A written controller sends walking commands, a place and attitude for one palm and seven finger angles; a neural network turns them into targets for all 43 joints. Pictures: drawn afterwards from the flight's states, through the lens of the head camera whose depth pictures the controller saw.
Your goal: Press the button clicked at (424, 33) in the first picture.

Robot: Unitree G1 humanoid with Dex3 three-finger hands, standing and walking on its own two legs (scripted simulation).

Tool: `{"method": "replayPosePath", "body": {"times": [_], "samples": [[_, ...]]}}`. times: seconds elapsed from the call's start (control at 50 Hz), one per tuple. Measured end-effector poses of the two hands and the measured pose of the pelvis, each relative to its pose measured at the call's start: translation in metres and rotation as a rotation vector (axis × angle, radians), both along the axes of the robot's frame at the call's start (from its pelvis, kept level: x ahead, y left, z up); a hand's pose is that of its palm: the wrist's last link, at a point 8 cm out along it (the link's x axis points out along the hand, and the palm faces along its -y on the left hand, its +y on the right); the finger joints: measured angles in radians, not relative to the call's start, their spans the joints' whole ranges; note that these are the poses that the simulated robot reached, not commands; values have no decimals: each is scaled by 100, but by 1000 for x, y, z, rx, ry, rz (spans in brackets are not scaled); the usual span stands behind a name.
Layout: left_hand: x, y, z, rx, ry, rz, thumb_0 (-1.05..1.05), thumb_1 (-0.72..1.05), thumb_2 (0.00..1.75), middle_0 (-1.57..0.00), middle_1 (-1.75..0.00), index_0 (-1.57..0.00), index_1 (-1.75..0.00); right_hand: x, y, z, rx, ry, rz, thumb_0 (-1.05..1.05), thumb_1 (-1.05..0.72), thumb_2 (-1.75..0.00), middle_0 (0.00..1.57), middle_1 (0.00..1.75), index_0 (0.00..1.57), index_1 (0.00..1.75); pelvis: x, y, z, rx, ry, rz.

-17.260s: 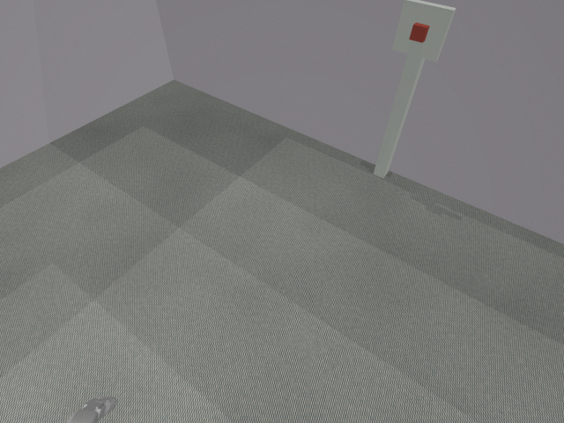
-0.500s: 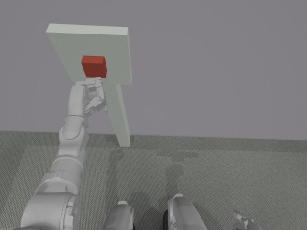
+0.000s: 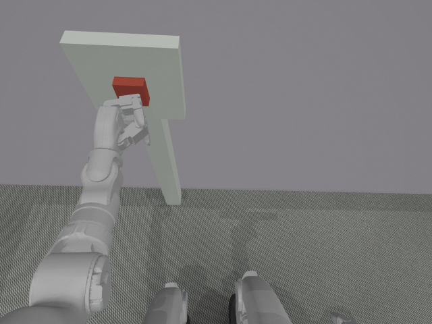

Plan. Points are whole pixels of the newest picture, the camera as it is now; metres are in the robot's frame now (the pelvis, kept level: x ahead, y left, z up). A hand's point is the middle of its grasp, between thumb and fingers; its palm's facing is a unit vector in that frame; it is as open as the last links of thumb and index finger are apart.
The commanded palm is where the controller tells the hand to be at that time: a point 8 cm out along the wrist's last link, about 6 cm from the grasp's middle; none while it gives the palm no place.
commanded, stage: press the button with the knuckle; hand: left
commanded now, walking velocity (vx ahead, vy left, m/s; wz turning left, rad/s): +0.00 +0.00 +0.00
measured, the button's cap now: (132, 89) +0.52 +0.14 +0.08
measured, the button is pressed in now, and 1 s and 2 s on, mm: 6 13 0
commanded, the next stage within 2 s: hold the button down briefly in 0.52 s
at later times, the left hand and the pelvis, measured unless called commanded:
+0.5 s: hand (144, 123) +0.47 +0.12 +0.05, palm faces -0.07 -1.00 -0.05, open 2.7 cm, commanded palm +0.47 +0.17 +0.05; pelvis -0.02 +0.00 -0.01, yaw +1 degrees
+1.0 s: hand (143, 122) +0.47 +0.12 +0.05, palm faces -0.06 -1.00 -0.05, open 2.9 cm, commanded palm +0.48 +0.16 +0.05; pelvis -0.04 +0.00 -0.02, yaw +1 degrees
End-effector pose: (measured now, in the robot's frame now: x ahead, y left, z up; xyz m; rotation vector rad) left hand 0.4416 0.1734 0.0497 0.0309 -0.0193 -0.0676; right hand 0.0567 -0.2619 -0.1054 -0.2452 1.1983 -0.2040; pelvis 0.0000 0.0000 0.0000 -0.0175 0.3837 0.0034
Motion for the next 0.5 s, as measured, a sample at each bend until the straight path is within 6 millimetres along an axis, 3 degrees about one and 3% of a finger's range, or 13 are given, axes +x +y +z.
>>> {"method": "replayPosePath", "body": {"times": [0.5], "samples": [[10,3,0,14,-1,-2,-4,80,97,-130,-150,-135,-150,-42,-4,-7,-33,58,-2,1,-90,-89,21,30,20,30,-24,-1,-10,-12,15,17]]}}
